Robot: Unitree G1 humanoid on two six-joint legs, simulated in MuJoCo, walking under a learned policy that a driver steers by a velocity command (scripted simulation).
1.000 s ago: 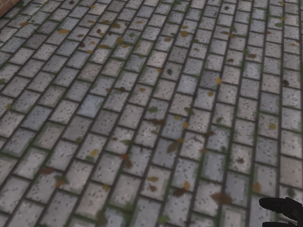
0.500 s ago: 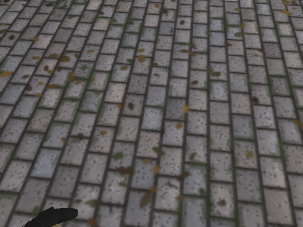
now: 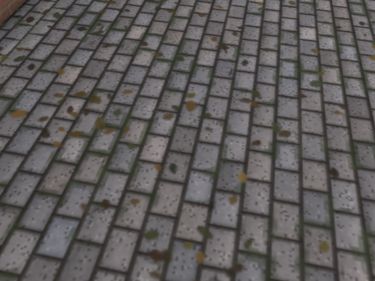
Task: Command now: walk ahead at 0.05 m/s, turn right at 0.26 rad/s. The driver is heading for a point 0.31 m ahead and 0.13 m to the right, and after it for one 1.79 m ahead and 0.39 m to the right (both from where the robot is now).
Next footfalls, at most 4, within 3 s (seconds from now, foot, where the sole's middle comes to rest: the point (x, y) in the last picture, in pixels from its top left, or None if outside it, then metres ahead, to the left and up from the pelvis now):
0.78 left None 0.14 0.09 -0.77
1.18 right None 0.20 -0.26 -0.77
1.70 left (257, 257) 0.60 -0.23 -0.77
2.16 right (311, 226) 0.74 -0.45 -0.77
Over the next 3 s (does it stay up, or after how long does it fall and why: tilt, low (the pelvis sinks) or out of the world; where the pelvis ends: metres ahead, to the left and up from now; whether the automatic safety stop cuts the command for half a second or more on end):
stays up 0.75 -0.30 0.01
